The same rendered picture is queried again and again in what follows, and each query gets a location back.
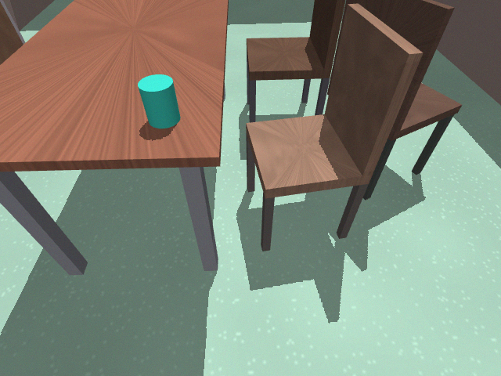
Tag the can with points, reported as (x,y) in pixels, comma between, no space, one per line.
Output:
(159,100)

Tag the table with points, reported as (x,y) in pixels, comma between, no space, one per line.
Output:
(69,100)

